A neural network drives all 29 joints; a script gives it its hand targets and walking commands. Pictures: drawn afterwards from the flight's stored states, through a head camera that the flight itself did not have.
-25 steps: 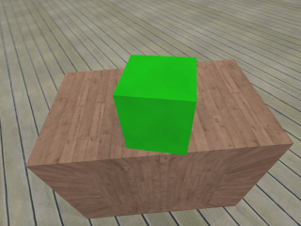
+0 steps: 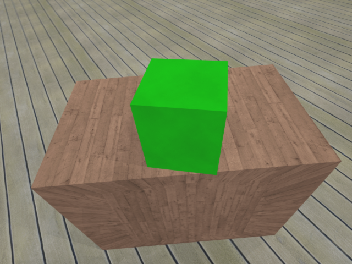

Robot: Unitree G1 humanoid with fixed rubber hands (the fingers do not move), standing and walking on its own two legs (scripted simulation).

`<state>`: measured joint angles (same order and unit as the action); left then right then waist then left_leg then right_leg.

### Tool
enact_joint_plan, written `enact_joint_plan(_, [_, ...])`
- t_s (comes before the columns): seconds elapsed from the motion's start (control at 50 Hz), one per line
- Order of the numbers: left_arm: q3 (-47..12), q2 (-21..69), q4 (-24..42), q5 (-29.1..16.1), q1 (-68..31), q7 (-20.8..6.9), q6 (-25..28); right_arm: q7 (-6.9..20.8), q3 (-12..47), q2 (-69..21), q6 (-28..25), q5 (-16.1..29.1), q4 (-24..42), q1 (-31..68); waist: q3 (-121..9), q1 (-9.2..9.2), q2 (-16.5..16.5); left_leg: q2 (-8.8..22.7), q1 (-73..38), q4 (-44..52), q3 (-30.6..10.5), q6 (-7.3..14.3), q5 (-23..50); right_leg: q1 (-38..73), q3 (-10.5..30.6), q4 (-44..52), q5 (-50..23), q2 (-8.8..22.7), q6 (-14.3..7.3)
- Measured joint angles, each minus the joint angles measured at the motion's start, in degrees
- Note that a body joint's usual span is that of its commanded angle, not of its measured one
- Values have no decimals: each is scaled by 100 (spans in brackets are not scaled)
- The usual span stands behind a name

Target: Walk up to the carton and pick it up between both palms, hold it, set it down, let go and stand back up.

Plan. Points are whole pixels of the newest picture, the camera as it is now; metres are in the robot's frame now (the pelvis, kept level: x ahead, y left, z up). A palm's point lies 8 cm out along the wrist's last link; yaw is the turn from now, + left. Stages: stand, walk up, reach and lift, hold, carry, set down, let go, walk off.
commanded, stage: stand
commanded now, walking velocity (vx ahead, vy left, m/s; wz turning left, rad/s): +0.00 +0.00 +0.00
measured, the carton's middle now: (184, 117) +0.48 -0.01 +0.05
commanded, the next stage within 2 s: none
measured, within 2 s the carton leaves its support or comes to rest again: neither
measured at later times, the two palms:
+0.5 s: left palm out of the picture +0.04 +0.25 -0.12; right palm out of the picture +0.04 -0.25 -0.13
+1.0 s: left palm out of the picture +0.04 +0.24 -0.12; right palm out of the picture +0.03 -0.25 -0.13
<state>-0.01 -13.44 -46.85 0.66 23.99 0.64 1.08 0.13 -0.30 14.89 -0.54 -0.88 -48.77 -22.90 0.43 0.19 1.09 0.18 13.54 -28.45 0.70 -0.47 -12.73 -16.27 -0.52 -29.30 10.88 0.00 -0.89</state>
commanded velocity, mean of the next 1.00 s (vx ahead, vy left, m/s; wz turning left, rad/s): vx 0.00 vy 0.00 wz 0.00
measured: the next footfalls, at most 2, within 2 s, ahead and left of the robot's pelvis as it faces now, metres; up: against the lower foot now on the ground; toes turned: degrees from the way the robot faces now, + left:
none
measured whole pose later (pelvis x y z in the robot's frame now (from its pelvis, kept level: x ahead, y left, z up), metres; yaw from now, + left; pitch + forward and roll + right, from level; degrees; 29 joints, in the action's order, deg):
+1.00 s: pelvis +0.03 +0.00 +0.01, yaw +0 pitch -2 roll +0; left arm -0.8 -11.7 -54.2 0.0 20.0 1.6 0.8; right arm -1.4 0.9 13.4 -0.4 -0.1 -55.6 -20.0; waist 1.0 0.1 1.0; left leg 1.0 9.9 -25.2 0.3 -1.1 -13.5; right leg -12.8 0.0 -25.9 11.4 -1.1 -1.2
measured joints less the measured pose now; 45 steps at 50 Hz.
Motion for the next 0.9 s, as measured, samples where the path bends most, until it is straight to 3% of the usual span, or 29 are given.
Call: enact_joint_plan(0.9, [-76, 148, -669, -61, -383, 91, -26, -141, 117, -123, 6, 79, -616, 295, 50, -8, -1, 77, -340, 302, -41, -63, -73, 332, 47, 311, 56, -98, -33])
